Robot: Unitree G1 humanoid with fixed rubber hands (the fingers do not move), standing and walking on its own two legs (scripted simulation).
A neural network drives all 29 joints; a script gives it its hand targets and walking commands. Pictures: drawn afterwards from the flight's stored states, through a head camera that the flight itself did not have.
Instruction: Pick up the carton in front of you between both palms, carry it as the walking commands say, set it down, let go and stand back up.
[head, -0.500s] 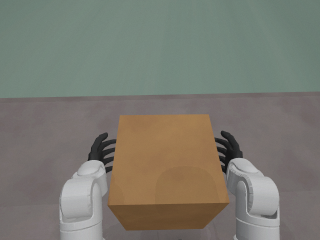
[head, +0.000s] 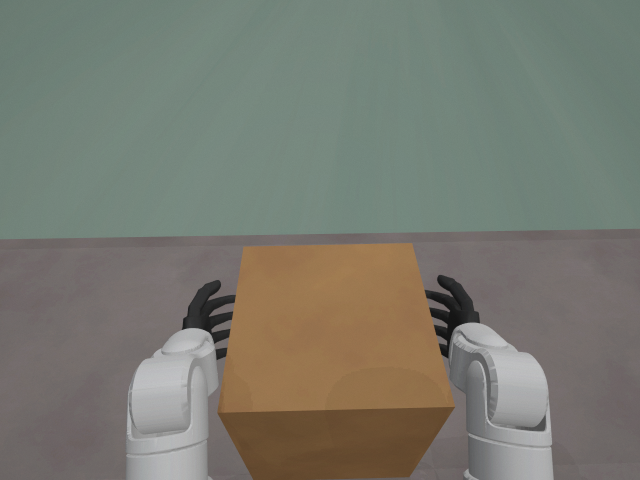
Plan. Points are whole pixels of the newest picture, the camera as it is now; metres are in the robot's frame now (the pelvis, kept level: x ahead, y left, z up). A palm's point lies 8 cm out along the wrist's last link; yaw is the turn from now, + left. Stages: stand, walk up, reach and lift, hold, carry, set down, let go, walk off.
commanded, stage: carry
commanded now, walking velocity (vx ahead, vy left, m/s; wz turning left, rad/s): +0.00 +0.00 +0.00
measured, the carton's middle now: (330, 366) +0.28 +0.00 +0.01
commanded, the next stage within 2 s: hold in 1.92 s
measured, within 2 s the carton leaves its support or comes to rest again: neither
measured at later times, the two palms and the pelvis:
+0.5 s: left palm (184, 371) +0.24 +0.16 +0.08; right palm (454, 365) +0.24 -0.14 +0.08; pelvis -0.02 +0.01 +0.00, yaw +0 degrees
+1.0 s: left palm (183, 403) +0.22 +0.17 +0.04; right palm (444, 398) +0.22 -0.13 +0.04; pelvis -0.06 +0.02 +0.00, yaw +0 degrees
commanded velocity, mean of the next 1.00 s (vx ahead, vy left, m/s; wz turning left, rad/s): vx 0.00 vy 0.00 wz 0.00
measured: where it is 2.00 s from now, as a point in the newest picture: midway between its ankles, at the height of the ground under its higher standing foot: outside the picture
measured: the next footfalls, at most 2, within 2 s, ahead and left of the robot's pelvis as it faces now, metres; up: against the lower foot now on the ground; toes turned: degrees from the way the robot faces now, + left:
none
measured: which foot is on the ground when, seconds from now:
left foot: down 0.00-1.00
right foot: down 0.00-1.00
